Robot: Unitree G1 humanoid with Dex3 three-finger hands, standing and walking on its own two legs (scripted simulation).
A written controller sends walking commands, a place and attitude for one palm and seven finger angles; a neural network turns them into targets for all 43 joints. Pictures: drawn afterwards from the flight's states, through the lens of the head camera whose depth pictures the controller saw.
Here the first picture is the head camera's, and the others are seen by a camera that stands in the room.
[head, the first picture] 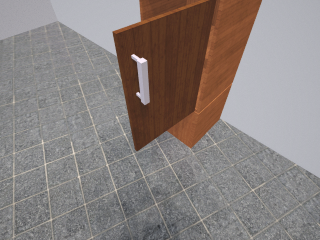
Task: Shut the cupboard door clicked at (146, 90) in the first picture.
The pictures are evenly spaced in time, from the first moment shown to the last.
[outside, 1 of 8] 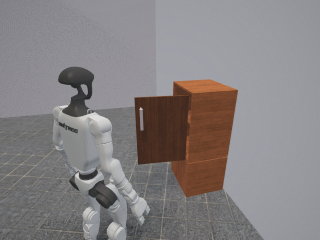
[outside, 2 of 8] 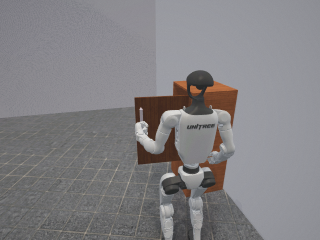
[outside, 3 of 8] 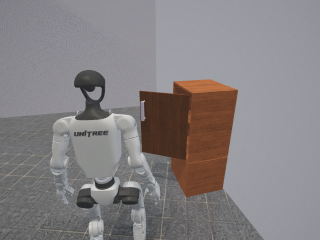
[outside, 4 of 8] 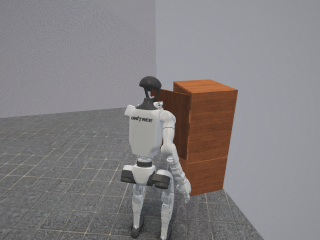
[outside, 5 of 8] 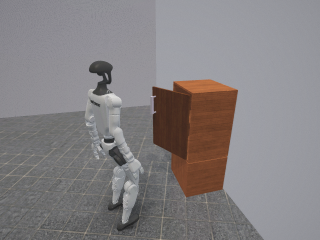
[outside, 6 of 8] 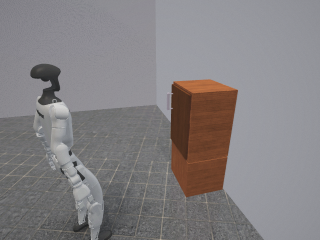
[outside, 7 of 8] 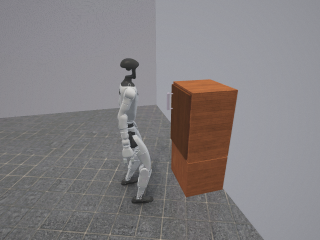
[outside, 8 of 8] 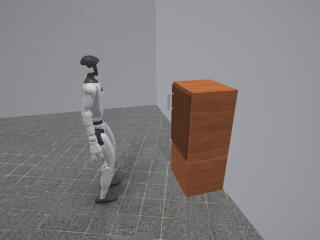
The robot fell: no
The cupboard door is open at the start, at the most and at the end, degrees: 84 84 0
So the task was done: yes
